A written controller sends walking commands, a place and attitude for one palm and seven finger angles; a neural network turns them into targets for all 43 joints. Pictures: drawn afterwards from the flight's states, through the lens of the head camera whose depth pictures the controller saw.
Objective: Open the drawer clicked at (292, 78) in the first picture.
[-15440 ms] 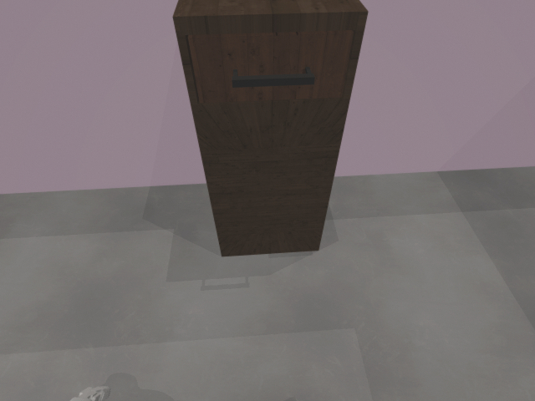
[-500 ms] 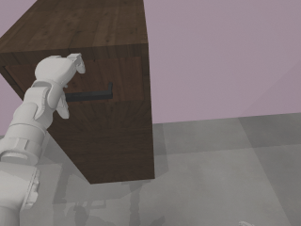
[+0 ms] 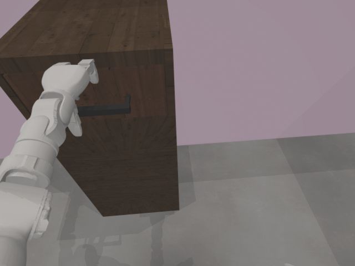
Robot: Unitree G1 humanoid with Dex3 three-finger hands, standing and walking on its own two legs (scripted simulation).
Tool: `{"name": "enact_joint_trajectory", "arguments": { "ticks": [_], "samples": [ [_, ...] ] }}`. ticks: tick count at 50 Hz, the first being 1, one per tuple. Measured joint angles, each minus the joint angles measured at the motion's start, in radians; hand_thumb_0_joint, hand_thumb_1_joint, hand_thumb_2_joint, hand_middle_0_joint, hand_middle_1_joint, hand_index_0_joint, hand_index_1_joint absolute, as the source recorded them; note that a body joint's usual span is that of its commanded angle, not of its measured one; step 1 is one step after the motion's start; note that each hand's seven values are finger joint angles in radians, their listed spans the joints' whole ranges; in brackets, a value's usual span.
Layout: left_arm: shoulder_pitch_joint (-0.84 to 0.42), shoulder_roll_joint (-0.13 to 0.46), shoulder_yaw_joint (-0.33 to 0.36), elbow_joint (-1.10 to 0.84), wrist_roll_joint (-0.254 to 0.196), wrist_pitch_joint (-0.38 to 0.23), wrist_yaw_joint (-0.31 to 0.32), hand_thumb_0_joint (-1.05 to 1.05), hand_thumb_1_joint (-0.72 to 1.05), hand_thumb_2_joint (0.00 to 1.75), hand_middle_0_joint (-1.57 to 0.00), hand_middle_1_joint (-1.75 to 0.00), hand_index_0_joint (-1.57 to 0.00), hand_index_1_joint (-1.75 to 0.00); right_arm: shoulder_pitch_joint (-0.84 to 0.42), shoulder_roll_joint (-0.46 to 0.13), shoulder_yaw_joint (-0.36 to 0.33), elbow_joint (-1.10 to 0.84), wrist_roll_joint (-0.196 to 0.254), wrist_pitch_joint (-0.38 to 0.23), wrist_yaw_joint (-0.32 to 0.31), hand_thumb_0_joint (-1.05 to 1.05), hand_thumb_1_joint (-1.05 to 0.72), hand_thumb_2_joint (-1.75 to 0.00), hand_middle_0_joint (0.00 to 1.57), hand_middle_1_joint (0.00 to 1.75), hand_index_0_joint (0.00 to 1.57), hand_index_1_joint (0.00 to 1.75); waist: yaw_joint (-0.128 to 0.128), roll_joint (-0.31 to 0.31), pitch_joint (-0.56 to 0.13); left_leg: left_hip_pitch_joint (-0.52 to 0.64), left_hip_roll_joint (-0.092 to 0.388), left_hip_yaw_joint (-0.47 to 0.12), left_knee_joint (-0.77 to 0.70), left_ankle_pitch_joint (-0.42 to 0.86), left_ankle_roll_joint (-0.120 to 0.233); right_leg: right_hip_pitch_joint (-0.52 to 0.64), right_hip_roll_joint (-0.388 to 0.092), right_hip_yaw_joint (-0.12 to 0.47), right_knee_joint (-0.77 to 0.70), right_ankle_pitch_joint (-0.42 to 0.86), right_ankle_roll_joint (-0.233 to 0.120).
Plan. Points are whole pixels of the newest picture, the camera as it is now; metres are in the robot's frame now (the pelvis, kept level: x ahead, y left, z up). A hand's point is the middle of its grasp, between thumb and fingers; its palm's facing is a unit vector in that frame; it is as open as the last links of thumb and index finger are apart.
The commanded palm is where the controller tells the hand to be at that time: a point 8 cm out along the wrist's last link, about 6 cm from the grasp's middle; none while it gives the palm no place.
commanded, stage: lower the fingers behind the handle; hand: left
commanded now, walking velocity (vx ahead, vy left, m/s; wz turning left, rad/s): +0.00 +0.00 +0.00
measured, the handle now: (93, 105) +0.49 +0.24 +0.10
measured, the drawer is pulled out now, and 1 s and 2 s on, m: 0.00 0.00 0.00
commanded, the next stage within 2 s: lift the fingers back up to retry in 0.94 s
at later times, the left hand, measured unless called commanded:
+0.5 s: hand (76, 99) +0.45 +0.25 +0.15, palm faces +0.06 +0.02 -1.00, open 13.8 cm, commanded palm +0.45 +0.28 +0.11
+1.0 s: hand (77, 99) +0.45 +0.25 +0.15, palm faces +0.09 +0.02 -1.00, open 13.7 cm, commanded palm +0.45 +0.27 +0.11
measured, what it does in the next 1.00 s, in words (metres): stands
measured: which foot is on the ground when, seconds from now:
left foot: down 0.00-1.00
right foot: down 0.00-1.00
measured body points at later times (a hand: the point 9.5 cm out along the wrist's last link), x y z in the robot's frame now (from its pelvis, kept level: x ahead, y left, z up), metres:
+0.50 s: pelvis -0.01 +0.01 -0.01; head +0.02 +0.00 +0.44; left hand +0.44 +0.25 +0.21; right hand +0.09 -0.26 -0.12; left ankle +0.02 +0.11 -0.73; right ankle +0.03 -0.08 -0.73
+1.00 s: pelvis -0.02 +0.02 -0.01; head +0.02 +0.02 +0.44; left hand +0.44 +0.25 +0.21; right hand +0.11 -0.23 -0.12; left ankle +0.02 +0.11 -0.73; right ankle +0.03 -0.08 -0.73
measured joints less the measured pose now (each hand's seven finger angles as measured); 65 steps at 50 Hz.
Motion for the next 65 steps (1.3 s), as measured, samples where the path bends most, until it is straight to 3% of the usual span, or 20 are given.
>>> {"name": "enact_joint_trajectory", "arguments": {
  "ticks": [17, 27, 41, 55, 65],
  "samples": [
    [-0.054, 0.009, -0.032, 0.012, 0.001, 0.014, -0.005, 0.00, -0.49, 0.30, -0.38, -1.28, -0.28, -1.35, 0.009, -0.007, 0.012, -0.007, 0.007, -0.018, -0.008, 0.01, -0.90, -0.90, 0.20, 0.30, 0.20, 0.30, -0.022, -0.015, 0.004, -0.057, 0.015, 0.027, 0.039, 0.000, 0.005, -0.051, -0.014, -0.019, 0.041, -0.007, 0.006],
    [-0.057, 0.011, -0.059, -0.032, -0.006, 0.027, -0.012, 0.00, -0.49, 0.30, -0.36, -1.30, -0.28, -1.32, -0.012, -0.003, 0.022, -0.017, 0.013, -0.021, -0.015, 0.01, -0.90, -0.90, 0.20, 0.30, 0.20, 0.30, -0.019, -0.021, 0.009, -0.080, 0.011, 0.035, 0.056, 0.000, 0.008, -0.073, -0.021, -0.018, 0.058, -0.011, 0.015],
    [-0.069, -0.032, -0.094, -0.055, 0.003, 0.068, 0.006, 0.00, -0.49, 0.30, -0.35, -1.33, -0.29, -1.32, -0.034, 0.010, 0.031, -0.026, 0.009, -0.006, -0.010, 0.01, -0.90, -0.90, 0.20, 0.30, 0.20, 0.30, -0.004, -0.025, 0.001, -0.095, -0.003, 0.041, 0.066, -0.001, 0.020, -0.087, -0.036, -0.014, 0.070, -0.015, 0.027],
    [-0.095, -0.053, -0.104, -0.038, 0.011, 0.112, -0.001, 0.00, -0.49, 0.30, -0.36, -1.31, -0.29, -1.35, -0.022, 0.012, 0.033, -0.025, 0.005, -0.001, -0.009, 0.01, -0.90, -0.90, 0.20, 0.30, 0.20, 0.30, -0.008, -0.026, 0.002, -0.103, -0.009, 0.047, 0.076, -0.001, 0.025, -0.099, -0.043, -0.010, 0.088, -0.019, 0.031],
    [-0.108, -0.048, -0.083, 0.020, 0.012, 0.104, -0.001, 0.00, -0.49, 0.30, -0.37, -1.29, -0.29, -1.36, 0.011, 0.011, 0.022, -0.019, 0.000, -0.011, -0.005, 0.01, -0.90, -0.90, 0.20, 0.30, 0.20, 0.30, -0.020, -0.012, 0.000, -0.102, -0.001, 0.046, 0.085, -0.005, 0.020, -0.096, -0.037, -0.012, 0.092, -0.019, 0.028]
  ]
}}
